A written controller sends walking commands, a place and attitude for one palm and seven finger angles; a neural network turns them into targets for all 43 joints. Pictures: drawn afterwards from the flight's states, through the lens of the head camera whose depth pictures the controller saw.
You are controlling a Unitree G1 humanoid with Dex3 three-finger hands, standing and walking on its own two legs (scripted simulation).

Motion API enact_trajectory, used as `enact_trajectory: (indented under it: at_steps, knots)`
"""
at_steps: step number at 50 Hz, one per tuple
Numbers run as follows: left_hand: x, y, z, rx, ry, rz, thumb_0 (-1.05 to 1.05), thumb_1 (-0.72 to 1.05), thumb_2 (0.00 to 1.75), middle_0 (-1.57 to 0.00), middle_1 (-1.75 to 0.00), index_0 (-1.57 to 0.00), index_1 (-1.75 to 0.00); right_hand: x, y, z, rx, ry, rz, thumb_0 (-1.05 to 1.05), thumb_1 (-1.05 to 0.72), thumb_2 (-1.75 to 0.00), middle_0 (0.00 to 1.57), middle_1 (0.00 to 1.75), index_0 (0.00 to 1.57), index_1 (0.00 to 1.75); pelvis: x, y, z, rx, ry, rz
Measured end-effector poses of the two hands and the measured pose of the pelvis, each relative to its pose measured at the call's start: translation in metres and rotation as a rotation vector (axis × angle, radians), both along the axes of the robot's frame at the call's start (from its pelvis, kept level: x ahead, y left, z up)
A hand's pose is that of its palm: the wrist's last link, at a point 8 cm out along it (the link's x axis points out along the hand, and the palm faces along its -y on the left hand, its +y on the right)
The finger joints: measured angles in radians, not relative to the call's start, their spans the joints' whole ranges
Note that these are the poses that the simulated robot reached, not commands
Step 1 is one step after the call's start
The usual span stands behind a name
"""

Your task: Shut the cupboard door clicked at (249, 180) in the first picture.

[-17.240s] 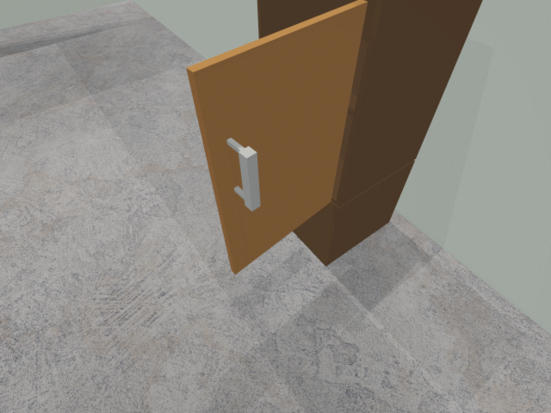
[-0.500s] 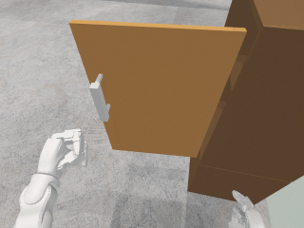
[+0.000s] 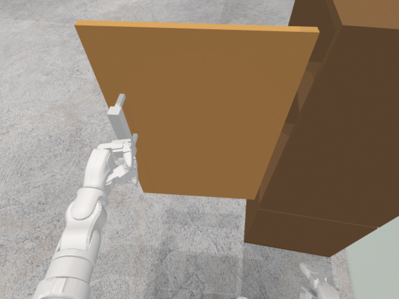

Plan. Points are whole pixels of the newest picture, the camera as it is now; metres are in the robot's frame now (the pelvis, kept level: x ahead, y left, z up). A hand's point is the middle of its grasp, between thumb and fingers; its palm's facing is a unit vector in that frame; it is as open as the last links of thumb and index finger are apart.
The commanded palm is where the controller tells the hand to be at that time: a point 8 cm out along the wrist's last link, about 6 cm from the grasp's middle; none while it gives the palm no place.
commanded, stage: bring the fist close to the handle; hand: left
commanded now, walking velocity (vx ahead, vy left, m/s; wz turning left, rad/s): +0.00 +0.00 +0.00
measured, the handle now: (126, 127) +0.46 +0.17 +0.07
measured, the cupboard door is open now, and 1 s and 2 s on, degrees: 96 91 77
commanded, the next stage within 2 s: push the door shut along its arc in 0.42 s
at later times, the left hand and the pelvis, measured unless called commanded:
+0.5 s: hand (124, 166) +0.35 +0.15 +0.08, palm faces -0.07 -1.00 -0.05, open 3.1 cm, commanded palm +0.33 +0.20 +0.08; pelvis +0.00 -0.01 +0.00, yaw +0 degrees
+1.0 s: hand (136, 142) +0.41 +0.14 +0.08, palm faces -0.17 -0.98 -0.04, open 3.1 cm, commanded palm +0.40 +0.18 +0.08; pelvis -0.01 +0.00 +0.00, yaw +0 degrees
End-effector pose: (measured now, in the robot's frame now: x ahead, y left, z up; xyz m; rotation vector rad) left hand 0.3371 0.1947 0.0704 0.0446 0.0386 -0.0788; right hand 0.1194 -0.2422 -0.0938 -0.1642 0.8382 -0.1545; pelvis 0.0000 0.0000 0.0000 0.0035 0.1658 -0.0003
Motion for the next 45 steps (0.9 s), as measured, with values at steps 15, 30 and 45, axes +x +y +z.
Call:
enact_trajectory:
  at_steps: [15, 30, 45]
  knots:
    - [0.002, 0.013, 0.0, 0.0, 0.001, 0.034, 0.02, 0.9, 0.9, -1.3, -1.5, -1.3, -1.5, -0.018, -0.024, 0.001, -0.02, 0.075, -0.051, 0.01, -0.91, -0.9, 0.2, 0.3, 0.2, 0.3, 0.002, -0.009, 0.004, 0.005, -0.003, -0.009]
    - [0.003, 0.007, 0.005, -0.01, -0.022, -0.009, 0.02, 0.9, 0.9, -1.3, -1.5, -1.3, -1.5, -0.006, -0.017, 0.003, -0.017, 0.028, -0.031, 0.01, -0.91, -0.9, 0.2, 0.3, 0.2, 0.3, -0.007, -0.006, 0.003, 0.002, -0.01, 0.001]
    - [0.051, 0.0, 0.013, 0.005, -0.022, -0.077, 0.02, 0.9, 0.9, -1.32, -1.5, -1.31, -1.5, -0.046, -0.014, -0.01, -0.023, 0.149, -0.07, 0.01, -0.91, -0.9, 0.2, 0.3, 0.2, 0.3, -0.012, -0.002, -0.001, 0.001, 0.02, -0.001]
